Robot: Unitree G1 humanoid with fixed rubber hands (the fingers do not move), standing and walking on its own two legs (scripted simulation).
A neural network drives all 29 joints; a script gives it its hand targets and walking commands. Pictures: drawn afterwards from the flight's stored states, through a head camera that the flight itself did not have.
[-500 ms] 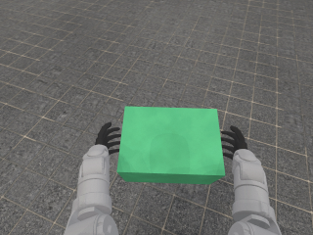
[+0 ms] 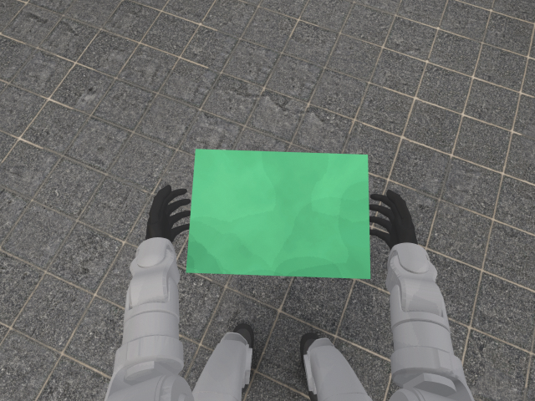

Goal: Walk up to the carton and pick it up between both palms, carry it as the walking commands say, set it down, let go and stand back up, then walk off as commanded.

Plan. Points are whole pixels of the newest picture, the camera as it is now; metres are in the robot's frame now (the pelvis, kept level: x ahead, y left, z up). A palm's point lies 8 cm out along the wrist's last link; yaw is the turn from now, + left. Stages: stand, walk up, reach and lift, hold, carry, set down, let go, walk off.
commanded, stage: set down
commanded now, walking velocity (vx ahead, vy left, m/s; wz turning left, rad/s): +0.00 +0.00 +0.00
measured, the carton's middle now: (278, 218) +0.39 +0.00 -0.17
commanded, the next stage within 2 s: none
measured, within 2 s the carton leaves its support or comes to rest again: neither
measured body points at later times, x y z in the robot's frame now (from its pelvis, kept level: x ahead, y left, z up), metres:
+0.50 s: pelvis -0.08 -0.01 -0.09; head +0.10 -0.02 +0.32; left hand +0.36 +0.18 -0.13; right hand +0.35 -0.19 -0.15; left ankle +0.04 +0.11 -0.69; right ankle +0.01 -0.13 -0.70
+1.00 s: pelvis -0.06 +0.00 -0.16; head +0.18 +0.00 +0.22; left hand +0.37 +0.20 -0.25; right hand +0.38 -0.18 -0.27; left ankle +0.04 +0.11 -0.70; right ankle +0.01 -0.13 -0.70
